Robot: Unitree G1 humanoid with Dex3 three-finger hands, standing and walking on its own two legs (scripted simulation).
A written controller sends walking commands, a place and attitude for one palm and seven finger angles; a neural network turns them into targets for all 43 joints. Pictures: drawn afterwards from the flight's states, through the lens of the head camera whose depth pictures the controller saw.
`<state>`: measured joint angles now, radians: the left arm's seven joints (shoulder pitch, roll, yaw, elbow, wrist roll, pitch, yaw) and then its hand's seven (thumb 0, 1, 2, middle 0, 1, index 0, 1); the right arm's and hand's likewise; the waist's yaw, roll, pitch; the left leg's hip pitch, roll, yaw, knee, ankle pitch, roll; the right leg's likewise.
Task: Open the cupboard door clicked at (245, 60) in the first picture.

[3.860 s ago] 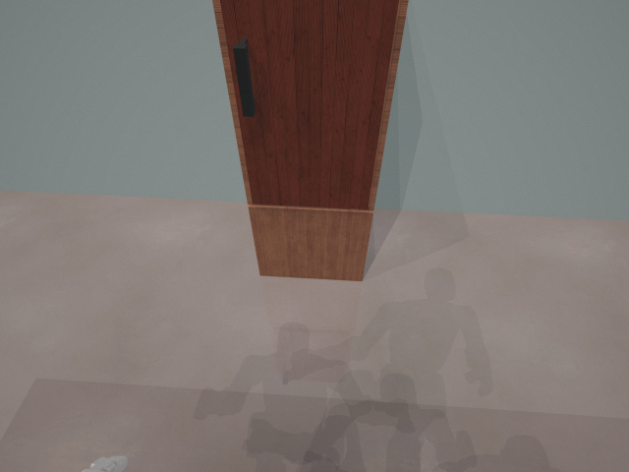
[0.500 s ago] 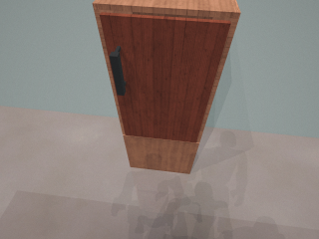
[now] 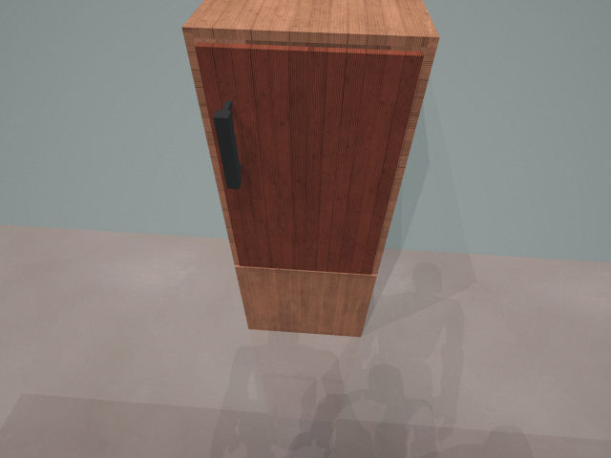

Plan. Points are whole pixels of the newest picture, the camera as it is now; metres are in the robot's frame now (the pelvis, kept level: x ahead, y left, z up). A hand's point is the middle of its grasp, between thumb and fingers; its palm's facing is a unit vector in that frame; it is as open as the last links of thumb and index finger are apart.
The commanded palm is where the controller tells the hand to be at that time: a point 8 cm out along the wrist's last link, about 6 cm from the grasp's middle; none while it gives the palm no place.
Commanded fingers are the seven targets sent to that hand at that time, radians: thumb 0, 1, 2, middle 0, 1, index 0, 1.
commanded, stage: come to a stop and stand still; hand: left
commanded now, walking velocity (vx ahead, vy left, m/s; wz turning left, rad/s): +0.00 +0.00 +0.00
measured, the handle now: (231, 145) +0.63 +0.18 +0.07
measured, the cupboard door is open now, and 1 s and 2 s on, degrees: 0 0 0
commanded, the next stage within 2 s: look again from close up in 0.36 s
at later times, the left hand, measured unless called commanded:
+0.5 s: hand out of the picture -0.03 +0.14 -0.18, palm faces +0.04 -0.99 -0.16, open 7.4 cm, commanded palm none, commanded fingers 0.00 0.90 0.90 -0.20 -0.30 -0.20 -0.30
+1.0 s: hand out of the picture +0.04 +0.17 -0.17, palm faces +0.02 -0.97 -0.23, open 7.3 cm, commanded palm none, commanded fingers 0.00 0.90 0.90 -0.20 -0.30 -0.20 -0.30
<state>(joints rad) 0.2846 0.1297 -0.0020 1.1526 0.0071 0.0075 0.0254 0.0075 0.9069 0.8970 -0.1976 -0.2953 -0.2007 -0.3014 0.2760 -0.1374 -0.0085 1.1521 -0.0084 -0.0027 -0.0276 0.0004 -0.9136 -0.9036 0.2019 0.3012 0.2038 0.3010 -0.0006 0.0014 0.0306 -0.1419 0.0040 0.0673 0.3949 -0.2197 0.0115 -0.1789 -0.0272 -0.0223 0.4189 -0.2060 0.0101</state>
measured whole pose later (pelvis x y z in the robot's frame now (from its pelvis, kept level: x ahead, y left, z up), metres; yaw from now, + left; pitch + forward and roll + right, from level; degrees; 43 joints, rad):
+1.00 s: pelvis +0.02 -0.01 -0.01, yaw +0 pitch -1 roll +1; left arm 0.25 0.16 0.00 1.09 0.01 -0.02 0.03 0.01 0.91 0.90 -0.20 -0.30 -0.20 -0.30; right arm 0.28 -0.17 0.01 1.09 -0.02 -0.03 -0.02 0.00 -0.91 -0.90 0.20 0.30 0.20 0.30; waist -0.01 0.03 0.02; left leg -0.16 0.00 0.06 0.45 -0.27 0.00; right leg -0.21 -0.03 -0.02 0.51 -0.28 0.00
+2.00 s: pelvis +0.09 -0.02 -0.01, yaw -1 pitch +0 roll +1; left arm 0.25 0.17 0.01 1.00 0.02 -0.02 0.05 0.01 0.91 0.90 -0.20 -0.30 -0.20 -0.30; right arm 0.16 -0.17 -0.02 0.97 -0.01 0.01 -0.01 0.00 -0.91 -0.90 0.20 0.30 0.20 0.30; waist 0.00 0.03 0.04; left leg -0.28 0.03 0.09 0.57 -0.29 -0.01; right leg -0.22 -0.01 -0.06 0.59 -0.37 -0.02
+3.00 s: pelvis +0.06 +0.02 +0.00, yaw -1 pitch -1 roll +0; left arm 0.32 0.16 -0.02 1.10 0.01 -0.01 0.03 0.01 0.91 0.90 -0.20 -0.30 -0.20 -0.30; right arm 0.25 -0.17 0.00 1.10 -0.01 -0.02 -0.01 0.00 -0.92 -0.90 0.20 0.30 0.20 0.30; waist 0.01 -0.02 0.01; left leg -0.23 0.00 0.10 0.43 -0.19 0.05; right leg -0.17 -0.04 -0.05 0.44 -0.26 0.02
